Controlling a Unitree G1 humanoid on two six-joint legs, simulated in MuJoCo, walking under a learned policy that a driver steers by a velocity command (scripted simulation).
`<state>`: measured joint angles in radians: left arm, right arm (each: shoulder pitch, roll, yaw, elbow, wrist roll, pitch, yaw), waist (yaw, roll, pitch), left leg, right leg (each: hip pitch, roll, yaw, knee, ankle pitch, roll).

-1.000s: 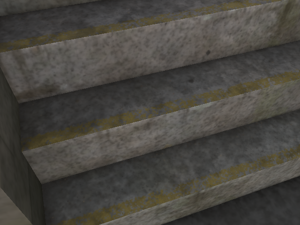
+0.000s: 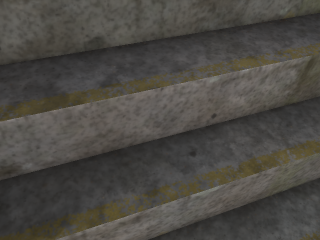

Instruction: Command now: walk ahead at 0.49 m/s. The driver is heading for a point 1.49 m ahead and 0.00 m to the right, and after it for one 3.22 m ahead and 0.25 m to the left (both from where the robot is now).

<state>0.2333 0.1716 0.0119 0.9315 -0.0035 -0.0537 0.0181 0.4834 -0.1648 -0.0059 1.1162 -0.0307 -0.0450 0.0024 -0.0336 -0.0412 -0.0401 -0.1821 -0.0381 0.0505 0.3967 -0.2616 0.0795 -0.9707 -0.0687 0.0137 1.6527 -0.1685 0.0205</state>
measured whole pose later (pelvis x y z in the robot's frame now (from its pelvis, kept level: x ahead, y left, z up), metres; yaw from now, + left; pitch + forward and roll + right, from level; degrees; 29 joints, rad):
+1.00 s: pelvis +0.42 -0.12 +0.30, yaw +2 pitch +2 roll +4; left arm 0.46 0.13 0.02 1.04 0.00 -0.12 -0.02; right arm 0.02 -0.06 0.04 0.80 -0.02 0.02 -0.05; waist 0.04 -0.02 0.05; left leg -0.92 -0.03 0.22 1.39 -0.57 0.18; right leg -0.34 -0.07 -0.01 0.89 0.15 -0.18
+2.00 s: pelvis +0.72 -0.29 +0.53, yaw +6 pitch +4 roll +6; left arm 0.38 0.09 -0.01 1.07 -0.06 -0.18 0.02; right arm -0.09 -0.02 0.09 0.77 0.05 -0.02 -0.06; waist 0.02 -0.06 0.03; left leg -1.02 -0.09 0.24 1.42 -0.51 0.20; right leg -0.16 -0.13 -0.14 0.32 0.33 -0.12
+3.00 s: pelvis +0.74 -0.38 +0.45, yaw +23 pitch +12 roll -3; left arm 0.34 0.21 0.03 0.94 0.09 -0.07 -0.03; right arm 0.16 -0.17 0.06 0.56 -0.03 0.05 0.03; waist -0.09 0.06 -0.22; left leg -1.03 0.05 -0.03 1.87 -0.72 0.14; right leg -0.19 -0.11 -0.19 0.33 -0.31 0.08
